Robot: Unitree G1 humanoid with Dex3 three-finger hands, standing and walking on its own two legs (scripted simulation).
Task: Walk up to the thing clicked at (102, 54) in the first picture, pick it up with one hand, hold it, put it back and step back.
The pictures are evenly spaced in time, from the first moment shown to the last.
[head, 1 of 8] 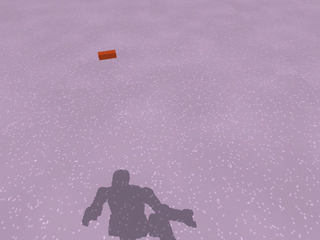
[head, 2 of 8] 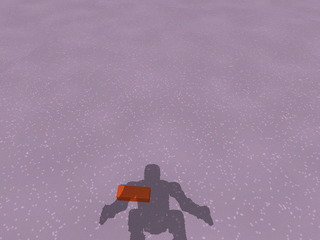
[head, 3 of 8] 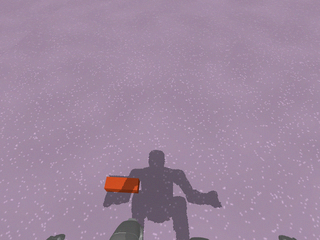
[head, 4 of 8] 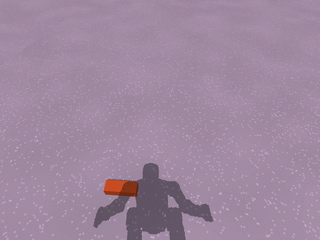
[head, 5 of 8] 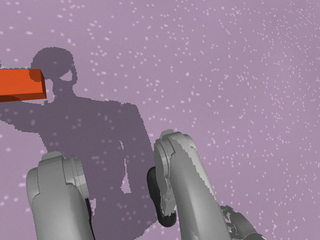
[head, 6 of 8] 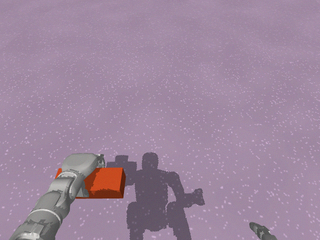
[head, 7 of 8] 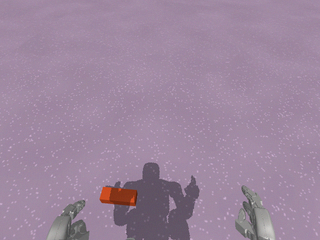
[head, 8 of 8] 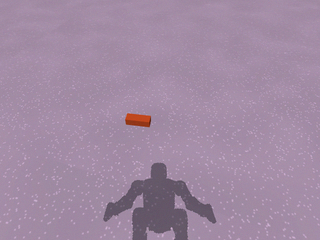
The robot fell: no
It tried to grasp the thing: yes
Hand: left
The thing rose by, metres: 0.63
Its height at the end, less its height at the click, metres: +0.00
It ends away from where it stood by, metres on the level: 0.03
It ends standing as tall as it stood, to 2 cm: yes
